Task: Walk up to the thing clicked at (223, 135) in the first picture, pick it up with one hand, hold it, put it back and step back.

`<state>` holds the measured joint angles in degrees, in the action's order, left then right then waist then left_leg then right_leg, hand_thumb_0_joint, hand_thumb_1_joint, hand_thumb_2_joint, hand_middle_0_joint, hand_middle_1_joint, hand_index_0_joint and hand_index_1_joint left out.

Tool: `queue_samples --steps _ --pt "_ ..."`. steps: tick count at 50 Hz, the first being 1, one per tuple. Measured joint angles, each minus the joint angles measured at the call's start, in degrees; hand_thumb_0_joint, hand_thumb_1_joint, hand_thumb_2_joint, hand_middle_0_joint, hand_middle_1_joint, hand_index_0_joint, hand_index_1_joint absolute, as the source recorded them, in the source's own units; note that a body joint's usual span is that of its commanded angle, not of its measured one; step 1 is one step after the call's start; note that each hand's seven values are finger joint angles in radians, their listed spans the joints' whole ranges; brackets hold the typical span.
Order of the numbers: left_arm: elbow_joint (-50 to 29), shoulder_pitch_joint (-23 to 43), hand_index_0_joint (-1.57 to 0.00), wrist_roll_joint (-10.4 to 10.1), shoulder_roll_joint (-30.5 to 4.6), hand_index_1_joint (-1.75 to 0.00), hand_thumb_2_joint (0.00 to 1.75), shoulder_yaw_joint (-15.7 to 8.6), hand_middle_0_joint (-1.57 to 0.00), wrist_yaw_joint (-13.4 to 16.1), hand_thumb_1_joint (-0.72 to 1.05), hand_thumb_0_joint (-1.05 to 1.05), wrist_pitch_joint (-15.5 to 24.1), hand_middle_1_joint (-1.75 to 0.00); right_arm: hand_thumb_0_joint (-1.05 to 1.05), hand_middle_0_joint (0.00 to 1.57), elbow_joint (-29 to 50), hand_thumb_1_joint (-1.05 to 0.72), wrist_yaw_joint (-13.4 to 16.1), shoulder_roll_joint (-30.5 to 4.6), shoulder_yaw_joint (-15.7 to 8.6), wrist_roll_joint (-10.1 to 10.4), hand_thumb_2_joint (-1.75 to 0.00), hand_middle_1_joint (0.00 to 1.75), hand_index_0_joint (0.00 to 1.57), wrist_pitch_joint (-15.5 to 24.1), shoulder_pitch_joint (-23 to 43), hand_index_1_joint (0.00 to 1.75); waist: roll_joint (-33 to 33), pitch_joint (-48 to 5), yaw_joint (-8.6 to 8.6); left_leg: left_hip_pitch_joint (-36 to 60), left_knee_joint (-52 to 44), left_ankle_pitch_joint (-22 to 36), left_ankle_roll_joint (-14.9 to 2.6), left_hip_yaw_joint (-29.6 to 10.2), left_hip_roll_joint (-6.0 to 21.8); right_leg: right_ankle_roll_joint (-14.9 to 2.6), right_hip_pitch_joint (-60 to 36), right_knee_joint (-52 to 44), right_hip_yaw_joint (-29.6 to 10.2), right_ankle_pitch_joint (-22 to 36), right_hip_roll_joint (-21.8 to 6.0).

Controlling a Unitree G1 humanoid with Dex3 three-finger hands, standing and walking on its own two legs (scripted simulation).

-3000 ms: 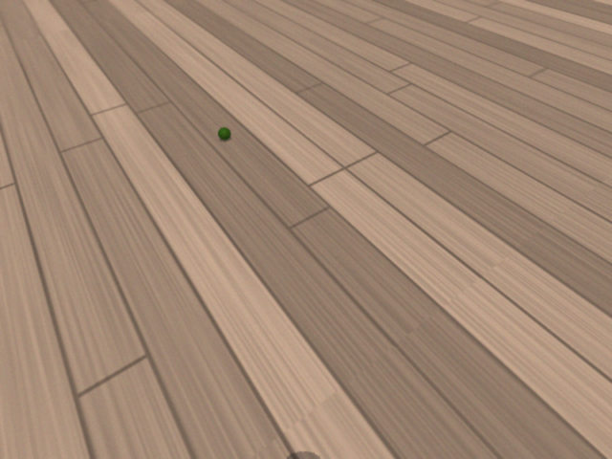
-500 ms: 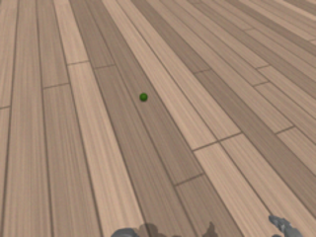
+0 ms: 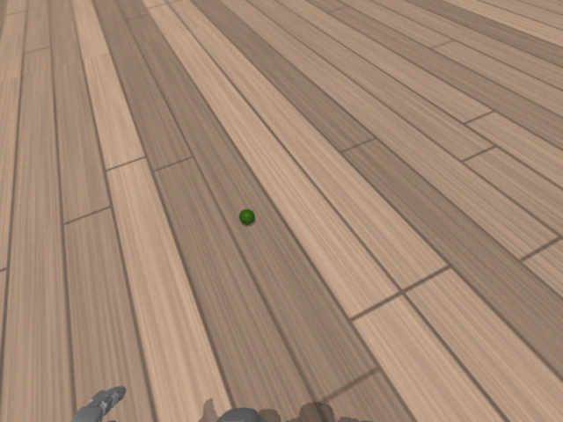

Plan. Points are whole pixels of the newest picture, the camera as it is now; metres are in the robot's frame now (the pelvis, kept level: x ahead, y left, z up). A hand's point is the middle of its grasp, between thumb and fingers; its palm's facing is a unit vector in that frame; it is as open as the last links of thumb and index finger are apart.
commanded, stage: walk up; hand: left
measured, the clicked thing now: (247, 216) +1.04 +0.28 -0.73
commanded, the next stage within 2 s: none
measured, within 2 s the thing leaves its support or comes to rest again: neither
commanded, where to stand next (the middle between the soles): +0.66 +0.03 m, yaw +0 degrees
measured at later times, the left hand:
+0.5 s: hand (134, 362) +0.24 +0.31 -0.15, palm faces -0.02 -0.94 -0.33, open 7.4 cm
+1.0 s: hand (177, 260) +0.42 +0.26 -0.11, palm faces +0.02 -0.91 -0.42, open 7.4 cm
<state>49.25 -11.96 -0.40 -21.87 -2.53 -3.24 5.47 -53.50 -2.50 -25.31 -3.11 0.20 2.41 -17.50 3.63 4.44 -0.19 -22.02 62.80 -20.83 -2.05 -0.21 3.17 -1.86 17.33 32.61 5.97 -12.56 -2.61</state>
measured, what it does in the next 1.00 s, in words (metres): walks ahead: left foot, then right foot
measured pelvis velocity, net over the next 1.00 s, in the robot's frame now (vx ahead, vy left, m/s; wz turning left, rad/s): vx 0.38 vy -0.02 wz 0.03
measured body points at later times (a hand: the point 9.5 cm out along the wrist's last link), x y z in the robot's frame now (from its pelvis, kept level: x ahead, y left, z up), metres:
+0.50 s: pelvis +0.21 +0.04 +0.00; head +0.22 +0.06 +0.45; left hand +0.24 +0.36 -0.13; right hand +0.31 -0.28 -0.08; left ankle +0.25 +0.14 -0.73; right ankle +0.21 -0.11 -0.67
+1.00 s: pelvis +0.38 -0.02 +0.01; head +0.39 -0.04 +0.45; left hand +0.42 +0.31 -0.08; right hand +0.46 -0.33 -0.12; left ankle +0.45 +0.14 -0.68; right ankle +0.41 -0.13 -0.73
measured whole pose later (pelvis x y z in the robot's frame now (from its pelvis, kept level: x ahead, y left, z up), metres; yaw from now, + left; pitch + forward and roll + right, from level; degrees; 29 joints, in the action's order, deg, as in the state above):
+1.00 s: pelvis +0.38 -0.02 +0.01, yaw +1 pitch -3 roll +0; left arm 49.0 -17.7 0.2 -22.5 -2.3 -2.3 5.5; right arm -51.1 -3.8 -24.8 -3.4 -0.8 1.5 -15.6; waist 3.8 4.7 1.5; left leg -27.8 50.4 -18.9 -0.6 0.3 4.2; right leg -1.8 12.9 29.2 6.0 -13.6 -2.6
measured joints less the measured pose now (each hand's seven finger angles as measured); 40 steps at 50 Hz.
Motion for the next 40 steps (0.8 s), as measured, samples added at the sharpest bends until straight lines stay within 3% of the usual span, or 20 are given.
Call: queue_samples --steps 7,11,14,15,17,20,22,28,32,37,39,40 --pt "0.06 -4.39 -0.2 0.68 -0.43 -0.3 0.9 -0.12 -0.21 0.17 0.9 0.0 0.02 -0.3 0.01 0.2 1.05 -0.91 -1.84 0.66 -0.54 -1.21 -0.9 0.3 0.2 -0.16 2.26 0.3 -0.66 -0.57 1.44 -7.78 -15.63 7.18 1.9 0.43 2.4 -0.6 -8.01 -7.25 1.31 -1.44 1.5" --pt "0.36 -6.7 -0.2 0.81 -1.61 -0.3 0.9 -0.46 -0.21 0.07 0.9 0.0 -0.26 -0.3 0.01 0.2 1.09 -0.91 -2.45 0.96 -0.82 -1.56 -0.9 0.3 0.2 -0.13 3.37 0.3 -1.73 -0.42 2.54 -6.75 -25.54 11.95 1.71 1.52 2.85 0.48 -11.3 -6.82 1.89 -4.9 1.59" --pt "0.98 -8.53 -0.2 0.85 -2.62 -0.3 0.9 -0.5 -0.21 0.06 0.9 0.0 -0.86 -0.3 0.01 0.2 1.34 -0.91 -2.63 1.1 -1.05 -1.52 -0.9 0.3 0.2 0.16 3.91 0.3 -2.68 -1.06 3.06 -3.7 -29.43 12.09 1.01 3.06 2.04 1.55 -12.93 -4.09 2.17 -9.22 1.1" --pt "1.2 -9.2 -0.2 0.92 -2.92 -0.3 0.9 -0.46 -0.21 0.15 0.9 0.0 -1.07 -0.3 0.01 0.2 1.66 -0.91 -2.58 1.0 -1.09 -1.55 -0.9 0.3 0.2 0.47 3.98 0.3 -3.03 -1.38 3.08 -2.16 -30.43 11.82 0.59 3.46 1.44 1.97 -13.04 -2.2 2.11 -11.18 0.7" --pt "2.07 -9.31 -0.2 0.71 -3.39 -0.3 0.9 -0.44 -0.2 0.66 0.9 0.0 -1.85 -0.3 0.01 0.2 2.5 -0.91 -1.94 1.39 -1.29 -1.93 -0.9 0.3 0.2 1.52 4.83 0.3 -5.13 -0.72 2.82 -1.63 -27.9 12.17 0.36 4.72 -0.22 0.73 -10.2 7.75 0.31 -13.72 -1.38" --pt "3.37 -8.21 -0.2 0.33 -3.23 -0.3 0.9 0.29 -0.2 1.31 0.9 0.01 -2.89 -0.3 0.01 0.2 4.35 -0.91 -1.11 2.18 -0.95 -0.76 -0.9 0.3 0.2 2.31 5.33 0.3 -5.8 0.13 1.71 0.15 -26.49 8.8 0.02 5.18 -0.51 -0.67 -1.55 26.44 -4.75 -13.57 0.76" --pt "3.54 -7.47 -0.2 0.02 -3.55 -0.3 0.9 0.44 -0.2 1.25 0.9 0.01 -2.8 -0.3 0.01 0.2 4.97 -0.91 -0.6 3.02 -0.31 -0.32 -0.9 0.3 0.2 2.43 4.91 0.3 -6.88 0.37 1.27 2.94 -29.08 8.74 0.13 5.73 -0.94 -0.92 3.12 30.35 -6.29 -10.88 0.75" --pt "2.67 -5.78 -0.2 0.43 -3.36 -0.3 0.9 0.06 -0.2 -0.06 0.9 0.0 -2.73 -0.3 0.01 0.2 5.18 -0.9 -0.28 3.25 0.57 -0.49 -0.9 0.3 0.2 2.42 2.11 0.3 -7.25 0.34 0.52 10.02 -34.92 7.8 0.22 6.98 -1.38 1.07 10.76 20.34 -5.94 -5.57 -2.96" --pt "2.81 -4.25 -0.2 0.86 -2.78 -0.3 0.9 -0.36 -0.2 -1.03 0.9 0.0 -3.04 -0.3 0.01 0.2 4.66 -0.9 -0.63 2.27 0.28 -0.6 -0.9 0.3 0.2 2.01 -0.13 0.3 -5.97 0.01 -0.49 13.25 -35.98 5.64 0.76 7.06 -1.23 1.35 11.41 10.98 -4.71 -0.54 -4.41" --pt "2.74 -3.52 -0.2 1.02 -2.98 -0.3 0.9 -1.06 -0.2 -1.39 0.9 0.0 -1.96 -0.3 0.01 0.2 3.8 -0.9 -0.81 0.85 -0.05 -0.67 -0.9 0.3 0.2 0.71 -2.49 0.3 -4.09 -1.29 -1.25 14.65 -31.2 -0.67 2.31 6.59 0.05 0.7 5.94 1.4 -3.37 2.08 -2.95" --pt "2.51 -3.0 -0.2 1.25 -2.63 -0.3 0.9 -1.56 -0.2 -0.56 0.9 0.0 -0.85 -0.3 0.01 0.2 3.24 -0.9 -0.43 0.22 -0.16 -0.77 -0.9 0.3 0.2 0.17 -2.78 0.3 -1.83 -1.1 -1.01 12.29 -22.49 -4.84 0.89 4.61 1.94 1.07 4.85 2.84 -2.09 2.26 -1.06" --pt "2.1 -2.81 -0.2 1.2 -2.36 -0.3 0.9 -1.51 -0.2 -0.13 0.9 0.0 -0.34 -0.3 0.01 0.2 2.67 -0.9 -0.16 0.22 -0.13 -0.8 -0.9 0.3 0.2 -0.3 -2.36 0.3 -1.28 -0.8 -0.65 9.98 -16.11 -6.1 0.42 2.94 1.4 1.02 4.82 4.39 -1.76 0.74 -0.71"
